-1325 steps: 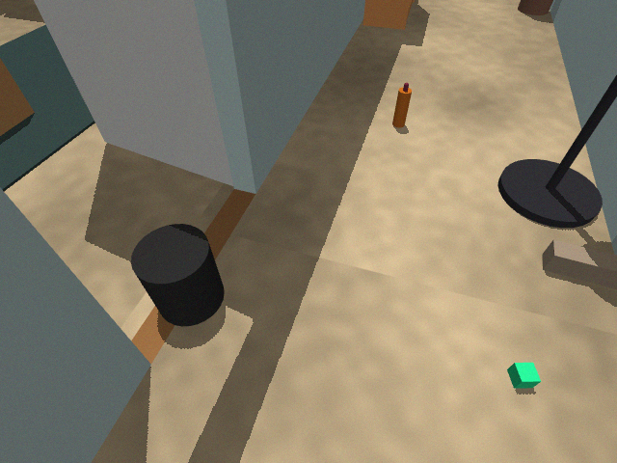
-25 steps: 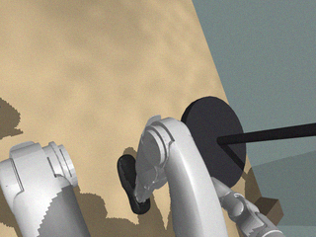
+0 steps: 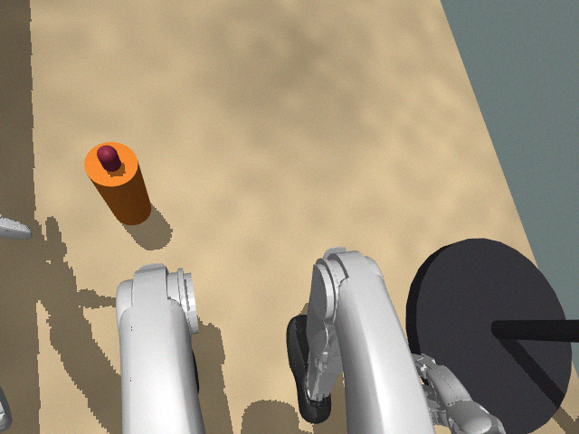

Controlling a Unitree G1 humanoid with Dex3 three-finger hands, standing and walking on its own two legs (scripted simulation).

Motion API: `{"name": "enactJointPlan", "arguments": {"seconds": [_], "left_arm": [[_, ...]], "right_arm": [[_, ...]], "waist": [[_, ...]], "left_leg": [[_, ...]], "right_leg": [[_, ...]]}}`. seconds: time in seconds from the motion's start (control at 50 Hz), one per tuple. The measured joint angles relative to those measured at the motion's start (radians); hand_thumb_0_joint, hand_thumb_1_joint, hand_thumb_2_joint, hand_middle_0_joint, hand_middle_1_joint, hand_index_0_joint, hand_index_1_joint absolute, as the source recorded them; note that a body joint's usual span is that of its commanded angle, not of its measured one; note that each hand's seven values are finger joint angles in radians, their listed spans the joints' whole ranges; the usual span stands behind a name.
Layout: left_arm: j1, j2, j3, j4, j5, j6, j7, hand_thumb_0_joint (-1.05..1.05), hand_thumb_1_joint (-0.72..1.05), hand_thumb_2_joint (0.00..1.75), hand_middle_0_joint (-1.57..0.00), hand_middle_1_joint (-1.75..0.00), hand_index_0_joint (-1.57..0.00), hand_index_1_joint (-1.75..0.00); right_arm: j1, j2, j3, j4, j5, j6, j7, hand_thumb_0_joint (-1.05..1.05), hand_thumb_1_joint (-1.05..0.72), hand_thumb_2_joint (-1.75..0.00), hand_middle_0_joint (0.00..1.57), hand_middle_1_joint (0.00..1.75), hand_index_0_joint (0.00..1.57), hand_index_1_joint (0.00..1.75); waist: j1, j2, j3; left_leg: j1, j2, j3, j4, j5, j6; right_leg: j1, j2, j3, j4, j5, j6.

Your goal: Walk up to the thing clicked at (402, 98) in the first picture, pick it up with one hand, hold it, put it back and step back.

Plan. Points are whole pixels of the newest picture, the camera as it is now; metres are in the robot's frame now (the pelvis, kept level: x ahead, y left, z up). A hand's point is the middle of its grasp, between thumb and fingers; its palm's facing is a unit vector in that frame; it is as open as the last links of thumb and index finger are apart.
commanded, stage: home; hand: left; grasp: from the side
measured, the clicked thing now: (121, 185) +0.48 +0.24 -0.22
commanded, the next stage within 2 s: none
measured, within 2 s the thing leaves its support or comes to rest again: neither
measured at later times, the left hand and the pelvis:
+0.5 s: hand out of the picture +0.30 +0.30 +0.12, palm faces +0.25 -0.86 -0.44, open 17.1 cm; pelvis +0.04 -0.01 +0.21, yaw +7 degrees
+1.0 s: hand out of the picture +0.24 +0.21 +0.30, palm faces +0.25 -0.91 -0.32, open 17.4 cm; pelvis +0.09 +0.00 +0.36, yaw +9 degrees
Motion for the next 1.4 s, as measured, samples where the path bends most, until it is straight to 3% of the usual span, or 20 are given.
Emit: {"name": "enactJointPlan", "arguments": {"seconds": [0.1,0.18,0.26,0.36,0.54,0.76,0.96,1.14,1.4], "left_arm": [[0.091,-0.032,-0.027,-0.110,-0.020,0.120,0.050,-0.02,-0.49,0.11,-0.08,-0.08,-0.08,-0.08],[0.209,-0.133,-0.097,-0.262,-0.037,0.222,0.083,-0.02,-0.48,0.11,-0.07,-0.08,-0.07,-0.08],[0.338,-0.241,-0.164,-0.421,-0.046,0.306,0.117,-0.02,-0.47,0.11,-0.07,-0.08,-0.07,-0.08],[0.449,-0.319,-0.221,-0.527,-0.055,0.383,0.167,-0.02,-0.47,0.11,-0.08,-0.08,-0.08,-0.08],[0.570,-0.384,-0.285,-0.540,-0.079,0.465,0.243,-0.01,-0.48,0.10,-0.07,-0.07,-0.08,-0.07],[0.759,-0.494,-0.408,-0.661,-0.111,0.578,0.287,-0.01,-0.51,0.08,-0.06,-0.06,-0.07,-0.06],[0.993,-0.548,-0.497,-0.905,-0.128,0.664,0.306,-0.01,-0.53,0.06,-0.05,-0.06,-0.06,-0.06],[1.089,-0.567,-0.519,-1.011,-0.125,0.675,0.287,-0.01,-0.56,0.05,-0.05,-0.05,-0.06,-0.06],[1.063,-0.572,-0.513,-0.987,-0.117,0.673,0.277,-0.01,-0.56,0.05,-0.05,-0.05,-0.06,-0.05]], "right_arm": [[0.034,0.013,-0.084,0.012,0.041,0.012,-0.018,0.00,-0.91,-0.90,0.21,0.30,0.21,0.30],[0.041,0.014,-0.132,0.011,0.074,0.008,-0.032,0.00,-0.91,-0.90,0.21,0.30,0.21,0.30],[0.030,0.023,-0.155,-0.017,0.105,-0.002,-0.057,0.00,-0.90,-0.90,0.21,0.30,0.21,0.30],[0.024,0.041,-0.162,-0.048,0.124,-0.035,-0.102,0.00,-0.90,-0.90,0.21,0.30,0.21,0.30],[0.053,0.042,-0.174,-0.059,0.120,-0.114,-0.162,0.00,-0.90,-0.90,0.20,0.30,0.21,0.30],[0.149,0.059,-0.162,-0.053,0.121,-0.170,-0.200,0.00,-0.90,-0.90,0.20,0.30,0.21,0.30],[0.222,0.081,-0.148,-0.084,0.117,-0.203,-0.244,0.01,-0.90,-0.90,0.20,0.30,0.21,0.30],[0.207,0.085,-0.142,-0.111,0.101,-0.250,-0.252,0.01,-0.90,-0.90,0.20,0.30,0.21,0.30],[0.194,0.078,-0.142,-0.087,0.084,-0.289,-0.254,0.01,-0.90,-0.90,0.21,0.30,0.21,0.30]], "waist": [[0.050,0.036,-0.062],[0.091,0.058,-0.091],[0.105,0.065,-0.097],[0.101,0.050,-0.109],[0.098,0.051,-0.141],[0.102,0.064,-0.128],[0.106,0.093,-0.131],[0.128,0.093,-0.106],[0.132,0.081,-0.071]], "left_leg": [[0.042,0.004,0.048,-0.092,0.003,-0.002],[0.118,0.009,0.077,-0.191,0.006,-0.005],[0.239,0.014,0.094,-0.315,0.011,-0.012],[0.422,0.016,0.105,-0.494,0.027,-0.027],[0.758,0.015,0.112,-0.782,0.059,-0.040],[1.155,0.012,0.130,-1.100,0.124,-0.037],[1.442,0.009,0.147,-1.321,0.179,-0.031],[1.540,0.003,0.149,-1.390,0.202,-0.030],[1.574,0.003,0.139,-1.413,0.212,-0.037]], "right_leg": [[0.016,-0.007,0.038,-0.057,-0.006,-0.002],[0.075,-0.009,0.060,-0.137,-0.007,-0.004],[0.182,-0.008,0.068,-0.247,-0.002,-0.011],[0.355,-0.010,0.069,-0.409,0.005,-0.026],[0.693,-0.013,0.061,-0.689,0.027,-0.038],[1.092,-0.014,0.065,-1.010,0.092,-0.033],[1.379,-0.015,0.074,-1.236,0.151,-0.025],[1.478,-0.020,0.073,-1.302,0.170,-0.023],[1.515,-0.019,0.063,-1.325,0.177,-0.029]]}}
